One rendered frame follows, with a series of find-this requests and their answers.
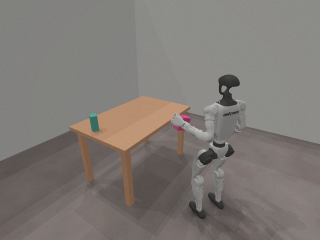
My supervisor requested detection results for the table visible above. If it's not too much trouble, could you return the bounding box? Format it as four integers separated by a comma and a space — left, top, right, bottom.
69, 96, 190, 207

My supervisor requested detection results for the right robot forearm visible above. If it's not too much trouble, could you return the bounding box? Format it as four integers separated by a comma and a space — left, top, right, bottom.
232, 129, 242, 135

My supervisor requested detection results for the robot left foot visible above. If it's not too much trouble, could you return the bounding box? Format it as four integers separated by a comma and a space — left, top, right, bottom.
189, 201, 205, 219

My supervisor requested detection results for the right robot upper arm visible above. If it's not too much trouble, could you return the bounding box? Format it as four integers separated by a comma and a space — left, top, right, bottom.
235, 100, 247, 131

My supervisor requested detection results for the left robot forearm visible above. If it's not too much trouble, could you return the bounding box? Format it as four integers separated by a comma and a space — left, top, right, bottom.
181, 121, 210, 141

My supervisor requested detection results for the robot left shin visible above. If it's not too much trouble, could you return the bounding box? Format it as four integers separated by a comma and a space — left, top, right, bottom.
191, 177, 204, 211

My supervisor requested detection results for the sponge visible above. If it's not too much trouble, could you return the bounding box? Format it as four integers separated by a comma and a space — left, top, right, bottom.
173, 114, 191, 131

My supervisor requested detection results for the left robot hand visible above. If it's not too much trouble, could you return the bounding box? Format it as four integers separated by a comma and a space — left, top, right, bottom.
170, 112, 184, 127

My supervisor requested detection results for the left robot upper arm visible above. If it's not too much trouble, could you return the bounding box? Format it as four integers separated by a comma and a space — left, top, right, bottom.
203, 103, 218, 142

